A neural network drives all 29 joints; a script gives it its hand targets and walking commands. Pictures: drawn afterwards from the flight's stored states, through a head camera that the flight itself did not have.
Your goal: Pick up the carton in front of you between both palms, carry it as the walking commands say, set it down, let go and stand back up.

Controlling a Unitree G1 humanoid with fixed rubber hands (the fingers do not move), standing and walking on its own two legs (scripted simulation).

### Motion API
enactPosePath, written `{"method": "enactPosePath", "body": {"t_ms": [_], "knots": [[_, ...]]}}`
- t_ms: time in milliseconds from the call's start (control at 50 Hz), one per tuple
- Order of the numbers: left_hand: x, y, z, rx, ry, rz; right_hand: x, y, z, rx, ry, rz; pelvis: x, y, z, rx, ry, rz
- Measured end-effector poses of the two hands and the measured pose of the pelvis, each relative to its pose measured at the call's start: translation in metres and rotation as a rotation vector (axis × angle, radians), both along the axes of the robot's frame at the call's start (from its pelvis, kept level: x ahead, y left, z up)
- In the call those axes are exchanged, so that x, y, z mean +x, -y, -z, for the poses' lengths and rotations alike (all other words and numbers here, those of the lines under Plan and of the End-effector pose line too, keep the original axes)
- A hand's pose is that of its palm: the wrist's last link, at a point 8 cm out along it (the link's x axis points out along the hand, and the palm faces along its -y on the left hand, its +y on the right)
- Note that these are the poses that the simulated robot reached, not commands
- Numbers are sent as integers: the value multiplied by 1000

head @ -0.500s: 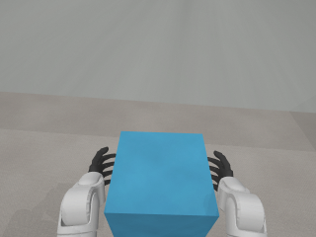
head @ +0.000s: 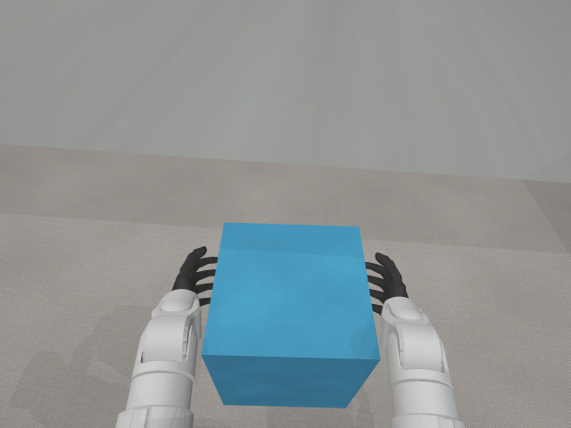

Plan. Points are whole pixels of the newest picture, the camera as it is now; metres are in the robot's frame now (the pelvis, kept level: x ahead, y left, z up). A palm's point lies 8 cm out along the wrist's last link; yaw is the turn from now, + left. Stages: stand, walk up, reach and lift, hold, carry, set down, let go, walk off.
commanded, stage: carry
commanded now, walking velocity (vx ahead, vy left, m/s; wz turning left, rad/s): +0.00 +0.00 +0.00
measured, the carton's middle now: (288, 320) +0.30 +0.00 -0.05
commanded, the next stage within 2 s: hold in 0.02 s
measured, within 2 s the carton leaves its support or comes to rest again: neither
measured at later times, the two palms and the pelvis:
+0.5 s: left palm (187, 300) +0.28 +0.14 +0.05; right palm (408, 316) +0.26 -0.16 +0.05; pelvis -0.02 +0.00 +0.01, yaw -3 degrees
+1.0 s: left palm (185, 298) +0.28 +0.14 +0.06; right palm (408, 315) +0.26 -0.16 +0.06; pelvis -0.03 +0.01 +0.01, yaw -3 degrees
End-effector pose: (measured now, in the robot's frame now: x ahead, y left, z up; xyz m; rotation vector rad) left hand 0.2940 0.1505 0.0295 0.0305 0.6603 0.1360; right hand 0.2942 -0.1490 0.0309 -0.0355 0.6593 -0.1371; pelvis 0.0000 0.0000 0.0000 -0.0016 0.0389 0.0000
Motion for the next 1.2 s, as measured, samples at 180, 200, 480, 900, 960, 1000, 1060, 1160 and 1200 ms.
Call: {"method": "enactPosePath", "body": {"t_ms": [180, 200, 480, 900, 960, 1000, 1060, 1160, 1200], "knots": [[-3, 4, -15, 8, 7, 20, -6, 4, -15, -16, 6, -4, 2, 1, -9, 0, 109, 27], [-3, 6, -15, 7, 3, 25, -8, 6, -15, -14, 2, 2, 2, 1, -9, 0, 117, 29], [-15, 9, -22, 0, 2, 51, -29, 9, -22, -3, 1, 37, -17, -4, -7, -2, 194, 46], [-22, 6, -26, -8, 12, 55, -37, 6, -27, 1, 12, 46, -29, -9, -5, -4, 210, 54], [-19, 7, -27, -8, 13, 55, -34, 6, -28, 3, 13, 47, -27, -9, -5, -4, 207, 55], [-16, 7, -27, -12, 13, 52, -31, 6, -28, 5, 13, 48, -25, -9, -5, -3, 204, 55], [-9, 7, -24, -24, 9, 42, -23, 6, -25, 16, 10, 54, -23, -9, -5, -2, 197, 54], [7, 8, -11, -49, -5, 21, -7, 8, -12, 38, -4, 67, -21, -8, -1, 0, 167, 51], [14, 9, -2, -48, -14, 20, 0, 9, -2, 35, -12, 64, -22, -7, 1, 1, 146, 50]]}}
